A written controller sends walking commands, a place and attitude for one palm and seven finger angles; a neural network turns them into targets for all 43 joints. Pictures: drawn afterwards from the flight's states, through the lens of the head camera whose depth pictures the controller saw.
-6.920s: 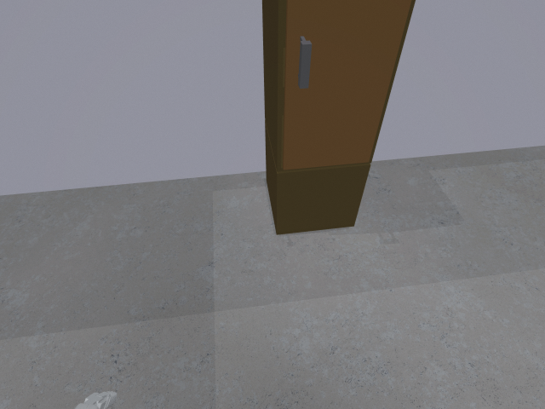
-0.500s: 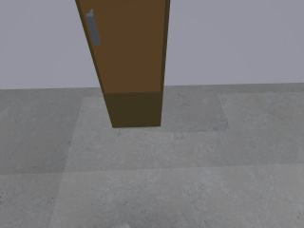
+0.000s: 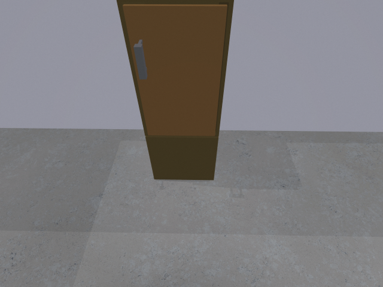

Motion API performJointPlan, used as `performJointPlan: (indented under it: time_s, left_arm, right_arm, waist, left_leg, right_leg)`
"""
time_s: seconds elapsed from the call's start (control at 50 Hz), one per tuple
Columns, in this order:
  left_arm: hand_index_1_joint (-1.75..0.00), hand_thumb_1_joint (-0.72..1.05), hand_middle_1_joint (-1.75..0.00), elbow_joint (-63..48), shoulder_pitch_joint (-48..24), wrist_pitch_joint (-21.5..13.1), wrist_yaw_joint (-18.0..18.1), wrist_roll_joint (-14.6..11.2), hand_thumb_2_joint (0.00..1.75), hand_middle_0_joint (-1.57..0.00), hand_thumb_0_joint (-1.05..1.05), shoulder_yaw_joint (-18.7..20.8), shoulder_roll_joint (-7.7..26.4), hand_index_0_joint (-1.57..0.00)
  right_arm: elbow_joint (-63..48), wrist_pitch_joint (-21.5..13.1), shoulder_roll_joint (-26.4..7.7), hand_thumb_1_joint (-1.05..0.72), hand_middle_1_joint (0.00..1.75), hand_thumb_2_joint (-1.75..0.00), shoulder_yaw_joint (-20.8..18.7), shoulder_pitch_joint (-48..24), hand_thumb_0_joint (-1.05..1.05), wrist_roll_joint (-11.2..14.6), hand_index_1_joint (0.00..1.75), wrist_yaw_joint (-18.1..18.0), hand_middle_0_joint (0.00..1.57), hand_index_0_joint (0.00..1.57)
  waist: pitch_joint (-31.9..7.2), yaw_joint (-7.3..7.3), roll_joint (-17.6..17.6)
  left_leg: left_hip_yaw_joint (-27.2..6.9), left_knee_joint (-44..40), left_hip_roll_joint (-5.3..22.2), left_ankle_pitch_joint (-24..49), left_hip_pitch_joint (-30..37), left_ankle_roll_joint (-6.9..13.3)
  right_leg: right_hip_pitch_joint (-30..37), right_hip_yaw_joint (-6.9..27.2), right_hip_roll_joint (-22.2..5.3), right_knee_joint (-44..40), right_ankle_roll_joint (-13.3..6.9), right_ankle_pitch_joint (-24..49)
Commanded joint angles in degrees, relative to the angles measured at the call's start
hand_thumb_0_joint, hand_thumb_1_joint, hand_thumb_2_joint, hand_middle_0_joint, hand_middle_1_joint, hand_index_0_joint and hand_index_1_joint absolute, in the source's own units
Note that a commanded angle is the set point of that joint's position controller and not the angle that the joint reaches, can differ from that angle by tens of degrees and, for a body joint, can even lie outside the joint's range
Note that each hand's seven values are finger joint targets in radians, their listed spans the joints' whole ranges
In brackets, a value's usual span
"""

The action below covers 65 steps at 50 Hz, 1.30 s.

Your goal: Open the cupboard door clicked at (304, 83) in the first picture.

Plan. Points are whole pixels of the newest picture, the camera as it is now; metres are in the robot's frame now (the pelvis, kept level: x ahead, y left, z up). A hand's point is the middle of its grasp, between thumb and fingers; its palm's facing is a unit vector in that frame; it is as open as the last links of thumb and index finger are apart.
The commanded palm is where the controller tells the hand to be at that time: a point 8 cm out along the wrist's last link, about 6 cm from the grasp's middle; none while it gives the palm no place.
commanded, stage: take the last steps up to it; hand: left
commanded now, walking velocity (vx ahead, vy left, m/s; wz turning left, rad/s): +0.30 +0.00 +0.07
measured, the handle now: (142, 59) +0.85 +0.22 +0.08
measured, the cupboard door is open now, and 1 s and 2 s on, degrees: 0 0 0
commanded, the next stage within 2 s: come to a stop and stand still in 0.66 s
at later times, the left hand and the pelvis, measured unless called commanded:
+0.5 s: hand out of the picture -0.01 +0.11 -0.16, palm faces +0.20 -0.97 -0.14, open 7.4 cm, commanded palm none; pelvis +0.15 +0.01 -0.01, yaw +3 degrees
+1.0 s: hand (134, 204) +0.39 +0.20 -0.17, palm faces +0.04 -0.97 -0.25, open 7.3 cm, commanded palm none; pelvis +0.30 +0.01 -0.01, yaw +1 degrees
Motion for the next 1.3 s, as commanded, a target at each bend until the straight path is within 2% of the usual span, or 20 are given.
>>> performJointPlan:
  time_s: [0.0, 0.02, 0.04, 0.12, 0.18, 0.42, 0.48, 0.5, 0.54, 0.56, 0.62, 0.68, 0.86, 0.92, 0.96, 0.98, 1.04, 1.22, 1.24, 1.28]
  left_arm:
    - [-0.3, 0.9, -0.3, 1.32, 12.67, -3.09, 0.84, 0.56, 0.9, -0.2, 0.0, 2.14, 7.09, -0.2]
    - [-0.3, 0.9, -0.3, 1.94, 16.15, -3.2, 1.44, 0.55, 0.9, -0.2, 0.0, 3.08, 11.65, -0.2]
    - [-0.3, 0.9, -0.3, 1.52, 16.51, -3.11, 1.9, -0.17, 0.9, -0.2, 0.0, 2.8, 11.6, -0.2]
    - [-0.3, 0.9, -0.3, 1.44, 9.48, -4.82, 2.04, -0.56, 0.9, -0.2, 0.0, 1.2, 3.84, -0.2]
    - [-0.3, 0.9, -0.3, 3.18, 12.84, -5.73, 2.02, -0.82, 0.9, -0.2, 0.0, 0.48, 2.44, -0.2]
    - [-0.3, 0.9, -0.3, 9.16, 21.1, -5.96, 3.09, -0.12, 0.9, -0.2, 0.0, 0.3, 2.5, -0.2]
    - [-0.3, 0.9, -0.3, 9.14, 18.94, -5.77, 3.13, -0.28, 0.9, -0.2, 0.0, 0.76, 3.9, -0.2]
    - [-0.3, 0.9, -0.3, 8.89, 19.06, -5.85, 3.07, -0.7, 0.9, -0.2, 0.0, 0.86, 3.07, -0.2]
    - [-0.3, 0.9, -0.3, 6.9, 21.64, -5.89, 2.4, -1.82, 0.9, -0.2, 0.0, -0.23, -1.21, -0.2]
    - [-0.3, 0.9, -0.3, 5.57, 17.4, -5.34, 2.59, -1.66, 0.9, -0.2, 0.0, 0.35, 0.25, -0.2]
    - [-0.3, 0.9, -0.3, 5.56, 11.42, -4.34, 1.65, -0.71, 0.9, -0.2, 0.0, 1.0, -1.83, -0.2]
    - [-0.3, 0.9, -0.3, 5.88, 14.61, -2.54, 1.35, -0.35, 0.9, -0.2, 0.0, 1.11, -3.42, -0.2]
    - [-0.3, 0.9, -0.3, 0.73, 5.47, -1.15, 2.14, -0.42, 0.9, -0.2, 0.0, 0.61, 0.15, -0.2]
    - [-0.3, 0.9, -0.3, 0.02, 7.11, -1.64, 2.39, -0.04, 0.9, -0.2, 0.0, 1.67, 6.17, -0.2]
    - [-0.3, 0.9, -0.3, -1.06, 6.83, -1.97, 2.48, -0.14, 0.9, -0.2, 0.0, 2.54, 11.59, -0.2]
    - [-0.3, 0.9, -0.3, -1.27, 6.66, -1.88, 2.82, -0.3, 0.9, -0.2, 0.0, 2.88, 11.93, -0.2]
    - [-0.3, 0.9, -0.3, -3.23, 0.62, -1.23, 3.74, -0.32, 0.9, -0.2, 0.0, 3.14, 10.33, -0.2]
    - [-0.3, 0.9, -0.3, -5.21, -4.25, 0.32, 3.26, 0.69, 0.9, -0.2, 0.0, 4.04, 10.35, -0.2]
    - [-0.3, 0.9, -0.3, -6.31, -4.32, -0.64, 5.71, 0.47, 0.9, -0.2, 0.0, 3.06, 12.23, -0.2]
    - [-0.3, 0.9, -0.3, -6.75, -0.69, 0.4, 5.15, -1.29, 0.9, -0.2, 0.0, 1.16, 5.44, -0.2]
  right_arm:
    - [-2.15, -1.03, -4.44, -0.9, 0.3, -0.9, -1.23, -0.06, 0.0, 1.11, 0.3, -0.2, 0.2, 0.2]
    - [-4.78, -1.31, -2.21, -0.9, 0.3, -0.9, -0.67, -3.3, 0.0, 1.06, 0.3, 0.2, 0.2, 0.2]
    - [-6.01, -1.04, -6.01, -0.9, 0.3, -0.9, -1.62, -6.66, 0.0, 0.2, 0.3, 0.72, 0.2, 0.2]
    - [-1.37, -0.23, -3.95, -0.9, 0.3, -0.9, -2.28, -1.12, 0.0, -0.1, 0.3, 1.73, 0.2, 0.2]
    - [0.15, -0.17, -1.97, -0.9, 0.3, -0.9, -1.98, 0.97, 0.0, 0.17, 0.3, 1.88, 0.2, 0.2]
    - [-3.99, -1.75, 0.54, -0.9, 0.3, -0.9, -0.37, -12.59, 0.0, 0.85, 0.3, 2.62, 0.2, 0.2]
    - [-0.2, -2.72, -1.48, -0.9, 0.3, -0.9, -0.96, -0.42, 0.0, 0.44, 0.3, 1.32, 0.2, 0.2]
    - [2.34, -3.05, -4.41, -0.9, 0.3, -0.9, -1.56, 8.36, 0.0, 0.07, 0.3, 0.73, 0.2, 0.2]
    - [4.47, -3.24, -13.49, -0.9, 0.3, -0.9, -3.27, 17.72, 0.0, 0.69, 0.3, -0.57, 0.2, 0.2]
    - [3.29, -2.76, -12.77, -0.9, 0.3, -0.9, -3.27, 13.58, 0.0, 1.37, 0.3, -0.66, 0.2, 0.2]
    - [1.63, -4.32, -4.08, -0.9, 0.3, -0.9, -0.88, 3.45, 0.0, 0.92, 0.3, -1.03, 0.2, 0.2]
    - [1.54, -5.0, -2.2, -0.9, 0.3, -0.9, -0.12, 1.34, 0.0, 1.05, 0.3, -0.96, 0.2, 0.2]
    - [0.37, -2.64, -4.54, -0.9, 0.3, -0.9, -0.61, -0.37, 0.0, 0.59, 0.3, -1.45, 0.2, 0.2]
    - [0.43, -1.02, -4.33, -0.9, 0.3, -0.9, -1.46, 0.83, 0.0, 1.1, 0.3, -1.23, 0.2, 0.2]
    - [-0.04, 0.54, -2.31, -0.9, 0.3, -0.9, -1.79, 5.24, 0.0, 1.65, 0.3, -0.99, 0.2, 0.2]
    - [-0.26, 1.41, -2.26, -0.9, 0.3, -0.9, -1.93, 4.04, 0.0, 1.8, 0.3, -1.38, 0.2, 0.2]
    - [-0.75, 2.6, -3.39, -0.9, 0.3, -0.9, -2.41, 1.44, 0.0, 1.5, 0.3, -1.0, 0.2, 0.2]
    - [-1.19, 2.13, -1.77, -0.9, 0.3, -0.9, -1.7, 5.43, 0.0, 1.19, 0.3, 0.31, 0.2, 0.2]
    - [-3.59, 0.38, -6.55, -0.9, 0.3, -0.9, -2.47, 10.73, 0.0, 1.66, 0.3, 0.06, 0.2, 0.2]
    - [-7.48, -1.16, -6.0, -0.9, 0.3, -0.9, -0.99, 5.88, 0.0, 0.48, 0.3, -0.2, 0.2, 0.2]
  waist:
    - [1.95, 5.39, -7.82]
    - [5.31, 7.69, -19.48]
    - [8.48, 7.63, -11.67]
    - [13.29, 1.55, -5.44]
    - [10.18, 1.2, -5.55]
    - [10.54, 4.02, -10.07]
    - [2.75, -1.93, -8.68]
    - [-4.11, -5.4, -4.68]
    - [-17.31, -5.76, 12.38]
    - [-11.2, -4.37, 4.79]
    - [3.56, -0.55, 3.2]
    - [4.39, 2.97, 4.99]
    - [4.21, 2.44, 4.89]
    - [1.79, 3.41, -2.06]
    - [-1.51, 2.13, -10.63]
    - [-4.25, 3.1, -11.48]
    - [-5.11, 2.69, -9.39]
    - [-4.43, 1.06, -12.87]
    - [-17.16, -4.37, -5.93]
    - [-8.64, -0.67, 13.84]
  left_leg:
    - [-6.1, 8.67, 4.1, -19.11, -21.12, 1.67]
    - [0.57, 22.38, -0.6, -20.45, -31.02, -0.52]
    - [-2.94, 29.59, 2.34, -17.76, -31.79, -0.29]
    - [-2.32, 37.18, 5.99, -1.89, -28.3, -1.53]
    - [-0.32, 37.67, 5.8, 3.69, -27.83, -2.73]
    - [6.58, 15.83, 4.4, 2.26, -22.31, -0.25]
    - [8.74, 7.3, -0.09, 3.12, -3.68, 2.01]
    - [5.52, 4.34, 2.83, 8.8, 10.09, 2.91]
    - [-25.34, -0.62, 27.19, 31.24, 30.85, 12.86]
    - [-22.07, -3.74, 27.64, 25.55, 21.83, 13.78]
    - [-8.48, -8.41, 20.66, 25.64, 2.13, 8.67]
    - [-1.62, -11.25, 17.54, 23.55, -5.56, 7.71]
    - [1.43, -3.29, 15.69, 35.92, -1.27, 5.64]
    - [3.35, 6.34, 9.7, 15.37, -3.58, 0.18]
    - [5.17, 23.3, 1.31, -19.26, -8.82, -2.53]
    - [1.76, 32.72, 1.3, -24.59, -8.88, -2.4]
    - [-3.67, 44.75, 1.8, -20.27, -13.34, -3.13]
    - [1.27, 16.62, 1.57, -13.41, -3.86, -2.67]
    - [5.09, 8.4, 0.59, -12.07, -0.92, -3.73]
    - [-4.12, -8.42, 7.01, -0.8, -0.88, -2.44]
  right_leg:
    - [20.75, 10.59, -7.72, -21.51, -3.28, -4.77]
    - [20.73, 29.4, -20.39, -30.69, -8.86, -15.95]
    - [12.91, 32.64, -23.27, -34.37, -11.52, -22.69]
    - [5.13, 16.47, -15.15, -33.01, -8.11, -6.44]
    - [9.31, 7.14, -11.42, -30.76, -6.81, 11.3]
    - [15.85, 2.86, -11.95, -23.91, -9.49, 42.0]
    - [14.1, -0.4, -10.19, -6.82, -7.8, 56.01]
    - [8.7, -0.99, -8.4, 5.1, -6.39, 47.72]
    - [-14.05, 0.76, 2.96, 35.14, -3.89, -9.11]
    - [-15.21, 3.56, -0.14, 39.77, -5.03, -8.54]
    - [-15.5, 4.47, -4.43, 37.25, -3.59, 2.87]
    - [-10.42, 3.33, -4.52, 30.4, -2.49, 5.2]
    - [-1.92, 0.68, -1.55, -1.34, -1.29, 12.88]
    - [5.71, 6.07, -5.82, -9.78, -2.48, 40.32]
    - [8.6, 16.19, -20.57, -11.18, -12.92, 70.46]
    - [8.74, 17.42, -22.57, -12.87, -16.6, 69.36]
    - [6.29, 16.28, -19.84, -14.44, -16.69, 53.99]
    - [-1.45, 13.4, -12.97, -20.97, -10.73, 8.89]
    - [12.22, 13.13, -12.87, -9.03, -9.09, 35.16]
    - [-0.22, 3.5, -4.83, 2.28, -5.61, 9.4]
